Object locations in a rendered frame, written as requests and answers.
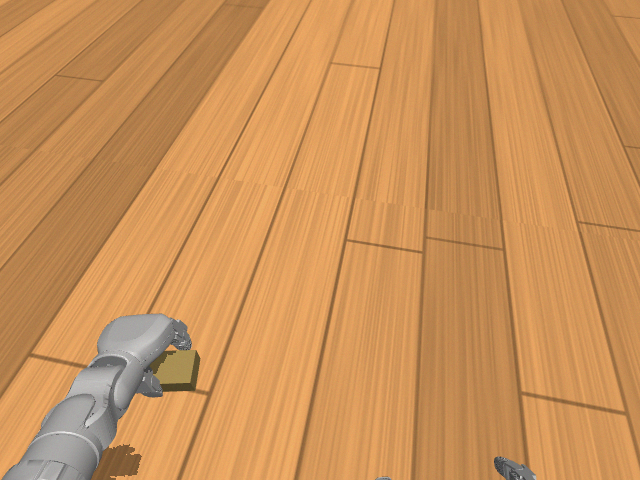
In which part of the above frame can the small box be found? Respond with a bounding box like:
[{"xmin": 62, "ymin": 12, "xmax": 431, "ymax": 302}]
[{"xmin": 149, "ymin": 350, "xmax": 201, "ymax": 392}]

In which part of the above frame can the right robot hand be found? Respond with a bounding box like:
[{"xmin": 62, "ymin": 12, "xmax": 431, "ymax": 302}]
[{"xmin": 494, "ymin": 456, "xmax": 536, "ymax": 480}]

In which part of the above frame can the left robot hand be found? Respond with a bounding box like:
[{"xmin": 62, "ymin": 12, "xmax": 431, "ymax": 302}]
[{"xmin": 97, "ymin": 314, "xmax": 192, "ymax": 397}]

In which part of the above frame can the left robot arm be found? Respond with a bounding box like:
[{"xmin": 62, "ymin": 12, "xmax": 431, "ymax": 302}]
[{"xmin": 2, "ymin": 350, "xmax": 144, "ymax": 480}]

